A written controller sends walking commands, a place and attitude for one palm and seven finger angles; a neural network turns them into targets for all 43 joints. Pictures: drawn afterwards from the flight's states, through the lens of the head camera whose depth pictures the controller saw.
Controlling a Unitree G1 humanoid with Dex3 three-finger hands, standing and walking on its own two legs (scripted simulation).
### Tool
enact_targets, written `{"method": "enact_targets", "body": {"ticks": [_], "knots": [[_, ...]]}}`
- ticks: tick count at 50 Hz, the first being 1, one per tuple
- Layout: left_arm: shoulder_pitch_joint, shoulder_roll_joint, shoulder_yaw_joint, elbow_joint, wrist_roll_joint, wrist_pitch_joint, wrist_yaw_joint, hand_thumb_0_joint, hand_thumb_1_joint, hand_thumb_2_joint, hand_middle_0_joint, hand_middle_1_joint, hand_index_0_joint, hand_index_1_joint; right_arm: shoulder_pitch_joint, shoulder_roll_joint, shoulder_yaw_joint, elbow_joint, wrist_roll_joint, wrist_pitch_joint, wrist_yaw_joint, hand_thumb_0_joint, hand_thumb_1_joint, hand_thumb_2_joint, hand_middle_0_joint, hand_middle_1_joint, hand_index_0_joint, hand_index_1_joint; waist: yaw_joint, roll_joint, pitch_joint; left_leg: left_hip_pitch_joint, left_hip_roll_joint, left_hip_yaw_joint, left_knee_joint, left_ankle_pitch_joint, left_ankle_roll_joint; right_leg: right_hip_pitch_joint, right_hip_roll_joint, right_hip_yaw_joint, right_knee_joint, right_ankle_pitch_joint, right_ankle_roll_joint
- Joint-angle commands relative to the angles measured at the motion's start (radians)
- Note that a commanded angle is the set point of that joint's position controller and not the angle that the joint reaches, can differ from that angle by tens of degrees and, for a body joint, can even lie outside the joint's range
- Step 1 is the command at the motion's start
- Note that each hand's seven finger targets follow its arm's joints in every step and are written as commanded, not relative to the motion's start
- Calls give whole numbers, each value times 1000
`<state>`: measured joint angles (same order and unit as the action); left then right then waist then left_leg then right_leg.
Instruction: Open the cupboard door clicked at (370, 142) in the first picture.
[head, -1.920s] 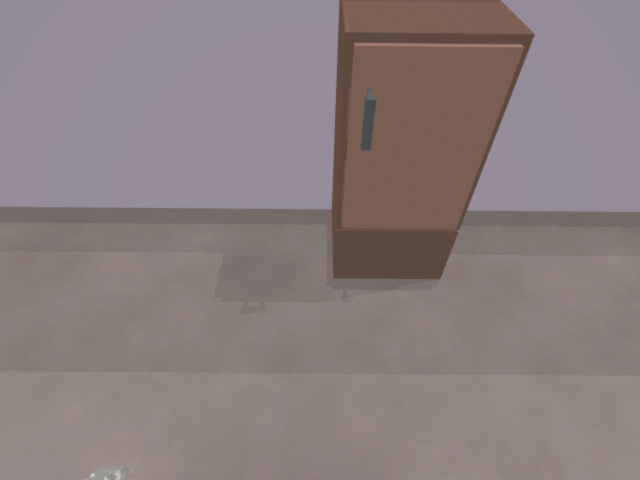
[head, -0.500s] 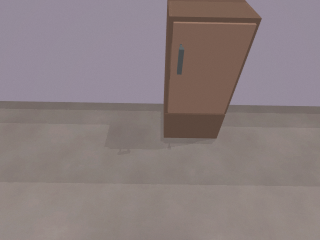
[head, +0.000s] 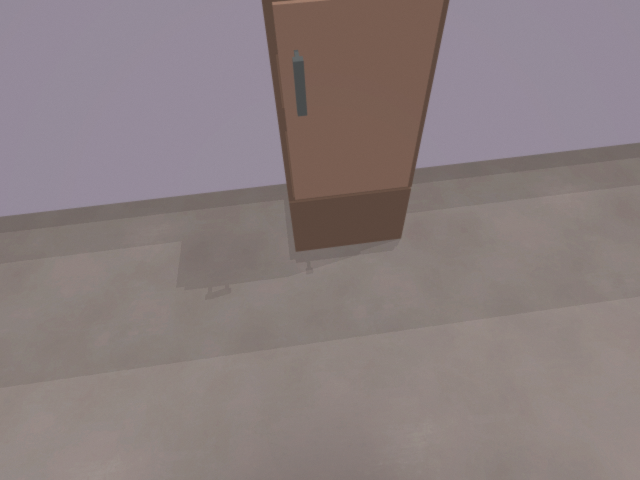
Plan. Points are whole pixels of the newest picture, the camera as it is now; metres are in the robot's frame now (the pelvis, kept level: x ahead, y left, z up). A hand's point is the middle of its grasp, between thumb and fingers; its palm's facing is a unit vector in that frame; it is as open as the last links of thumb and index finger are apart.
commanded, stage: walk to a spot facing it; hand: left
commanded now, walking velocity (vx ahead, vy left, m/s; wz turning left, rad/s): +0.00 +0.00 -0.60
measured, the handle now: (299, 83) +0.96 +0.14 -0.02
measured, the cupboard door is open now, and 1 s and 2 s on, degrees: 0 0 0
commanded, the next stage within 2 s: turn to face it in 1.92 s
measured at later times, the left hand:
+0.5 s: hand out of the picture +0.08 +0.24 -0.15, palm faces -0.18 -0.95 -0.24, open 7.4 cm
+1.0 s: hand (258, 444) +0.19 +0.12 -0.14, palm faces -0.58 -0.78 -0.23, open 7.4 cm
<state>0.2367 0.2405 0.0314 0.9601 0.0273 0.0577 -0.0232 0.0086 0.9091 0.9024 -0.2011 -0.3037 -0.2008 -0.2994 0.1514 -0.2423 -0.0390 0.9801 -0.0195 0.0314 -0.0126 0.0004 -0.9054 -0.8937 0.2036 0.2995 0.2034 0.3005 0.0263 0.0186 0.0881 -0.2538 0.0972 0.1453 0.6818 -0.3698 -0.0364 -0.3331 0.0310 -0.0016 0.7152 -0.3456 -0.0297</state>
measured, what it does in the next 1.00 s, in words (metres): steps on the spot, turning right: left foot, then right foot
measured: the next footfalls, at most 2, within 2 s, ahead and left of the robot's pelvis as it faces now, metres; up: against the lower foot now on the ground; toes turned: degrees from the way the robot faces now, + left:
left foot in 0.50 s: +0.03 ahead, +0.15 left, +0.00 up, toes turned -17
right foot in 0.96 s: -0.07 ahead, -0.09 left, +0.00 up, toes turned -39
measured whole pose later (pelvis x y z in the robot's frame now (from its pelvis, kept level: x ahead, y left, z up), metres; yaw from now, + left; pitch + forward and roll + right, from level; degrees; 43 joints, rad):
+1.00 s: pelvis -0.03 +0.03 +0.00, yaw -35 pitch +0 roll -2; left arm 0.13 0.22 0.05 0.89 0.02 0.03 -0.04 0.01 0.91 0.90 -0.20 -0.30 -0.20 -0.30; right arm 0.33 -0.26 -0.06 0.99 -0.03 0.04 0.00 0.00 -0.91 -0.89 0.20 0.30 0.20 0.30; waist -0.04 0.05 0.07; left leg -0.31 0.17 0.15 0.91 -0.53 -0.05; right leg -0.27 0.00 -0.09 0.63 -0.34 -0.02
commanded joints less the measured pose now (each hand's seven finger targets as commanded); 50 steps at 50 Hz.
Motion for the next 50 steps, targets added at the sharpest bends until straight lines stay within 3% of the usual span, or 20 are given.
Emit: {"method": "enact_targets", "body": {"ticks": [1,3,6,17,22,23,24,25,26,27,29,34,38,41,44,45,46,47,48,50], "knots": [[141,249,74,-75,-4,-40,41,0,900,900,-200,-300,-200,-300,-82,-122,-37,-138,10,-2,-17,0,-900,-900,200,300,200,300,58,-282,-85,-297,-57,-188,473,-190,-3,89,-358,609,-474,320,-135],[22,194,66,-107,-8,-39,39,0,900,900,-200,-300,-200,-300,-53,-123,-46,-110,5,-5,-10,0,-900,-900,200,300,200,300,-3,-136,-51,-307,-27,-204,510,-33,-8,62,-273,484,-439,184,-143],[28,163,66,-108,-10,-49,39,0,900,900,-200,-300,-200,-300,-15,-98,-44,-91,0,-6,-10,0,-900,-900,200,300,200,300,-8,-126,-123,-277,-36,-181,453,26,-27,124,-218,403,-409,265,-121],[82,173,86,-100,0,-34,34,0,900,900,-200,-300,-200,-300,-55,-81,-38,-138,11,-17,-22,0,-900,-900,200,300,200,300,30,-164,-151,-202,-82,-177,148,-49,-20,174,-177,514,-402,286,-146],[-13,197,89,-129,-2,-19,33,0,900,900,-200,-300,-200,-300,84,-86,-37,-122,24,-34,-31,0,-900,-900,200,300,200,300,-36,-180,-180,79,-120,-163,-214,50,18,28,-126,526,-360,281,-79],[-39,178,84,-143,-7,-17,30,0,900,900,-200,-300,-200,-300,143,-111,-41,-111,24,-42,-36,0,-900,-900,200,300,200,300,-68,-137,-187,222,-71,-196,-309,82,40,-98,-68,469,-305,161,-32],[-33,118,75,-158,-13,-15,21,0,900,900,-200,-300,-200,-300,146,-179,-53,-120,14,-48,-39,0,-900,-900,200,300,200,300,-71,82,-169,315,115,-397,-441,-20,94,-275,52,331,-138,-16,18],[-22,97,78,-175,-9,-16,12,0,900,900,-200,-300,-200,-300,92,-249,-62,-153,4,-42,-37,0,-900,-900,200,300,200,300,-47,264,-113,214,349,-576,-502,-6,172,-351,101,136,161,-187,68],[-45,151,93,-158,7,-11,10,0,900,900,-200,-300,-200,-300,29,-213,-52,-165,3,-42,-37,0,-900,-900,200,300,200,300,-39,198,-61,52,362,-560,-499,53,196,-311,26,134,336,-151,88],[-29,157,105,-135,11,-9,1,0,900,900,-200,-300,-200,-300,-25,-160,-36,-177,-2,-44,-36,0,-900,-900,200,300,200,300,1,116,-22,-30,274,-439,-470,123,182,-259,13,121,445,-83,94],[22,123,94,-113,8,-2,-14,0,900,900,-200,-300,-200,-300,-64,-127,-22,-186,-2,-53,-36,0,-900,-900,200,300,200,300,33,104,-33,-23,180,-261,-418,273,158,-255,-8,70,538,-17,103],[-99,86,69,-143,-3,-1,-18,0,900,900,-200,-300,-200,-300,123,-144,-38,-126,-3,-57,-35,0,-900,-900,200,300,200,300,-53,118,-51,207,195,-200,-344,558,185,-303,-45,4,380,-50,119],[-161,68,59,-157,-5,0,-21,0,900,900,-200,-300,-200,-300,168,-165,-50,-99,-5,-53,-30,0,-900,-900,200,300,200,300,-77,156,-60,223,225,-130,-315,648,182,-216,-72,-42,214,-73,110],[-166,63,56,-159,-7,-5,-20,0,900,900,-200,-300,-200,-300,157,-181,-58,-87,-8,-48,-24,0,-900,-900,200,300,200,300,-74,198,-71,192,249,-97,-282,659,175,-125,-65,-69,112,-88,89],[-155,65,56,-155,-4,-18,-26,0,900,900,-200,-300,-200,-300,171,-189,-61,-72,-11,-47,-14,0,-900,-900,200,300,200,300,-70,169,-114,154,264,-80,-252,390,138,9,-40,-107,-61,-83,61],[-104,69,59,-139,-2,-24,-26,0,900,900,-200,-300,-200,-300,158,-186,-58,-71,-11,-46,-12,0,-900,-900,200,300,200,300,-33,146,-120,93,252,-47,-184,287,105,112,-26,-127,-161,-17,47],[-11,110,68,-108,1,-37,-20,0,900,900,-200,-300,-200,-300,153,-168,-52,-76,-3,-45,-5,0,-900,-900,200,300,200,300,15,51,-161,-34,220,20,-16,197,51,313,-62,-82,-287,41,14],[101,243,94,-75,8,-53,-4,0,900,900,-200,-300,-200,-300,141,-89,-29,-115,9,-43,6,0,-900,-900,200,300,200,300,69,-294,-210,-346,92,115,277,-158,-18,558,-331,298,-406,-29,-94],[184,299,103,-57,-17,-47,11,0,900,900,-200,-300,-200,-300,7,-96,-22,-182,-5,-37,6,0,-900,-900,200,300,200,300,123,-323,-171,-511,25,-20,451,-312,-30,512,-448,518,-454,103,-173],[118,252,99,-71,-12,-57,28,0,900,900,-200,-300,-200,-300,-71,-115,-32,-186,-4,-39,11,0,-900,-900,200,300,200,300,93,-214,-48,-548,69,-123,530,-149,-22,341,-396,522,-510,-164,-202]]}}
